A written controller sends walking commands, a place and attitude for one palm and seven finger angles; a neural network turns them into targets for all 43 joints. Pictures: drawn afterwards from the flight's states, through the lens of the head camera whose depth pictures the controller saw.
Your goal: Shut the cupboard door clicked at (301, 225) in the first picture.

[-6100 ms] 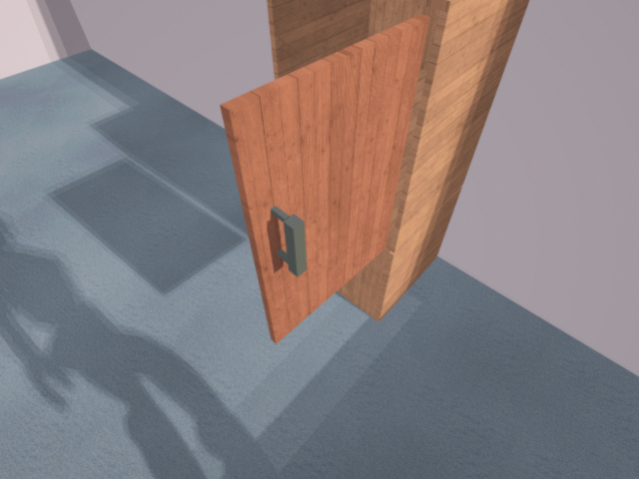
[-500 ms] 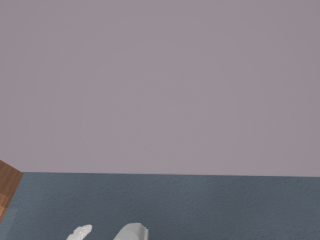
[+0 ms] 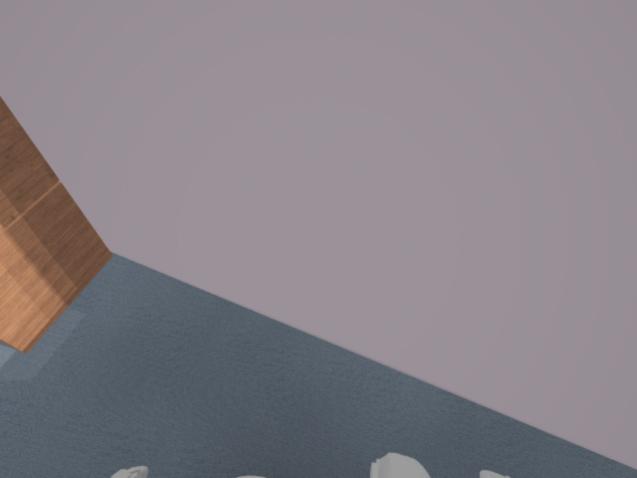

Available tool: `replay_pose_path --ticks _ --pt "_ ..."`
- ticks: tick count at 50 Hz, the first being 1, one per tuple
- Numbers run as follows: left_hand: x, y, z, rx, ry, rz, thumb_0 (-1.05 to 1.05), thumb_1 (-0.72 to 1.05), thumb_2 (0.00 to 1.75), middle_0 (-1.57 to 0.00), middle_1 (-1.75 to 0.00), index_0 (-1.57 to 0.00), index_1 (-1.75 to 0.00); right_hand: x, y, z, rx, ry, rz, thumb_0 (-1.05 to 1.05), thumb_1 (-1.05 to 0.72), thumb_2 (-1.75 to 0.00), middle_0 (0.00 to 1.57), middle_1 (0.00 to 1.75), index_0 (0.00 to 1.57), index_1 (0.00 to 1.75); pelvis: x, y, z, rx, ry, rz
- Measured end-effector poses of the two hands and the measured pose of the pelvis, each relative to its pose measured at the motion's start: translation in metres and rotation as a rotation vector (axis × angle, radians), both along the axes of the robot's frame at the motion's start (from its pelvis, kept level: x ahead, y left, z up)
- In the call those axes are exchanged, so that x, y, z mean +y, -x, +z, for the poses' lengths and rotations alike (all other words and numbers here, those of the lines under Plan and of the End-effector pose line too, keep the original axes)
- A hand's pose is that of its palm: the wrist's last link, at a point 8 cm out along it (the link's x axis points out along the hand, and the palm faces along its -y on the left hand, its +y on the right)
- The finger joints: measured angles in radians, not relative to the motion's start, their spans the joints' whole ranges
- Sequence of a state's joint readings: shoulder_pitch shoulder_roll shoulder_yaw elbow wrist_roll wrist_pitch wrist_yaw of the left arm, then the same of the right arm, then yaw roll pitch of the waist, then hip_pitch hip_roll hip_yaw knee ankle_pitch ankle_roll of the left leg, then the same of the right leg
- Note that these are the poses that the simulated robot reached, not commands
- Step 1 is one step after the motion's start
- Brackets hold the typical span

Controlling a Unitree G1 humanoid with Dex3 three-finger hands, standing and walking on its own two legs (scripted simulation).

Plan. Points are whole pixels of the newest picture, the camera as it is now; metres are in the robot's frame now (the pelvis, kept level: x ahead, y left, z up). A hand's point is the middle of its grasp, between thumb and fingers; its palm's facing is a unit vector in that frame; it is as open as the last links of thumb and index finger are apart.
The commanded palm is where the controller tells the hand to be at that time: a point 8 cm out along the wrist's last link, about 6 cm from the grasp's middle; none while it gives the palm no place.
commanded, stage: turn to face it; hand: left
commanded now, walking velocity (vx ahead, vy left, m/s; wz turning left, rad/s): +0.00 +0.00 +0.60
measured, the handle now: out of the picture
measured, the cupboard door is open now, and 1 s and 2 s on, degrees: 87 87 87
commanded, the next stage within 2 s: take the last steps up to it in 1.82 s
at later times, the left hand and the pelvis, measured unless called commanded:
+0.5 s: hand out of the picture +0.02 +0.15 -0.16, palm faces +0.34 -0.91 -0.23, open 7.3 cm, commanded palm none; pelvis +0.02 -0.05 +0.00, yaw +20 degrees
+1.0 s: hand out of the picture +0.01 +0.20 -0.15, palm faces +0.57 -0.78 -0.25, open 7.4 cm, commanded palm none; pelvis +0.03 -0.04 +0.00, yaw +35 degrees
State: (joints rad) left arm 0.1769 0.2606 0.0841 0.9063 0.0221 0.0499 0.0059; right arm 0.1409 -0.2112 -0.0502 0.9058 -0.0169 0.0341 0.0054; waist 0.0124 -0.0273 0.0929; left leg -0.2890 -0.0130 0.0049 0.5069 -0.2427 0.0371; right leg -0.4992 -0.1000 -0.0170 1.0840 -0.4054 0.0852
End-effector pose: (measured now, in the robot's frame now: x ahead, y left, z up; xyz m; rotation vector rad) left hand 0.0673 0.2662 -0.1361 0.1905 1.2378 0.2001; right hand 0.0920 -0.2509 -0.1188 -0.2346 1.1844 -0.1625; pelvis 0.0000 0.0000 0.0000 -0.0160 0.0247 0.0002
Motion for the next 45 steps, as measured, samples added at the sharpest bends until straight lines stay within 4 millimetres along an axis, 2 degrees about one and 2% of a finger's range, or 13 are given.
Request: replay_pose_path --ticks 5,10,13,18,21,24,30,33,36,39,45 --pt "-0.015 -0.016 0.01 -0.059 -0.011 0.015 0.01 0.91 0.9 -0.2 -0.3 -0.2 -0.29 -0.009 0.009 -0.008 0.054 -0.026 0.011 0.0 -0.9 -0.9 0.21 0.3 0.2 0.3 -0.014 -0.003 0.001 0.006 0.0 0.052" --pt "-0.039 -0.025 0.013 -0.129 -0.039 0.038 0.0 0.91 0.9 -0.2 -0.3 -0.2 -0.3 -0.032 0.01 -0.03 0.101 -0.056 0.023 0.0 -0.9 -0.9 0.21 0.3 0.2 0.3 -0.039 -0.007 -0.01 0.014 -0.025 0.116" --pt "-0.054 -0.014 0.017 -0.134 -0.046 0.068 0.0 0.91 0.9 -0.2 -0.3 -0.2 -0.3 -0.043 0.003 -0.036 0.127 -0.058 0.048 0.0 -0.9 -0.9 0.21 0.3 0.2 0.3 -0.047 -0.008 -0.009 -0.002 -0.026 0.165" --pt "-0.072 0.014 0.018 -0.09 -0.018 0.147 0.0 0.9 0.9 -0.2 -0.3 -0.2 -0.3 -0.048 -0.021 -0.028 0.136 -0.056 0.109 0.0 -0.9 -0.9 0.2 0.3 0.2 0.3 -0.053 -0.013 -0.002 -0.014 -0.043 0.239" --pt "-0.077 0.034 0.013 -0.066 0.002 0.21 0.0 0.91 0.9 -0.21 -0.3 -0.2 -0.3 -0.041 -0.041 -0.023 0.13 -0.049 0.167 0.0 -0.9 -0.9 0.2 0.3 0.2 0.3 -0.054 -0.015 0.0 -0.013 -0.05 0.287" --pt "-0.072 0.058 0.007 -0.043 0.009 0.279 0.0 0.92 0.9 -0.21 -0.3 -0.2 -0.3 -0.026 -0.066 -0.02 0.114 -0.038 0.243 0.0 -0.91 -0.9 0.2 0.3 0.2 0.3 -0.05 -0.017 -0.002 -0.012 -0.048 0.333" --pt "-0.049 0.118 -0.021 0.034 0.033 0.412 0.0 0.91 0.9 -0.21 -0.3 -0.2 -0.3 0.024 -0.122 -0.016 -0.004 -0.009 0.401 0.0 -0.91 -0.9 0.2 0.3 0.2 0.3 -0.029 -0.015 -0.018 -0.008 -0.033 0.416" --pt "-0.037 0.136 -0.025 0.088 0.027 0.456 0.0 0.91 0.9 -0.2 -0.3 -0.2 -0.3 0.044 -0.135 -0.008 -0.06 -0.002 0.451 0.0 -0.9 -0.9 0.2 0.3 0.2 0.3 -0.023 -0.013 -0.017 -0.012 -0.026 0.439" --pt "-0.028 0.138 -0.017 0.078 0.019 0.49 0.01 0.91 0.9 -0.2 -0.3 -0.2 -0.3 0.053 -0.136 0.001 -0.061 0.009 0.482 0.0 -0.9 -0.9 0.2 0.3 0.2 0.3 -0.021 -0.013 -0.009 -0.011 -0.013 0.468" --pt "-0.022 0.132 -0.006 0.031 0.009 0.509 0.01 0.91 0.9 -0.2 -0.3 -0.2 -0.29 0.058 -0.134 0.004 -0.035 0.01 0.506 0.0 -0.9 -0.9 0.21 0.3 0.2 0.3 -0.02 -0.014 -0.002 -0.008 -0.003 0.494" --pt "-0.024 0.112 0.007 -0.046 -0.015 0.536 0.01 0.91 0.9 -0.2 -0.3 -0.2 -0.29 0.053 -0.126 0.0 0.029 -0.006 0.528 0.0 -0.9 -0.9 0.21 0.3 0.2 0.3 -0.027 -0.022 0.003 -0.004 0.003 0.554"
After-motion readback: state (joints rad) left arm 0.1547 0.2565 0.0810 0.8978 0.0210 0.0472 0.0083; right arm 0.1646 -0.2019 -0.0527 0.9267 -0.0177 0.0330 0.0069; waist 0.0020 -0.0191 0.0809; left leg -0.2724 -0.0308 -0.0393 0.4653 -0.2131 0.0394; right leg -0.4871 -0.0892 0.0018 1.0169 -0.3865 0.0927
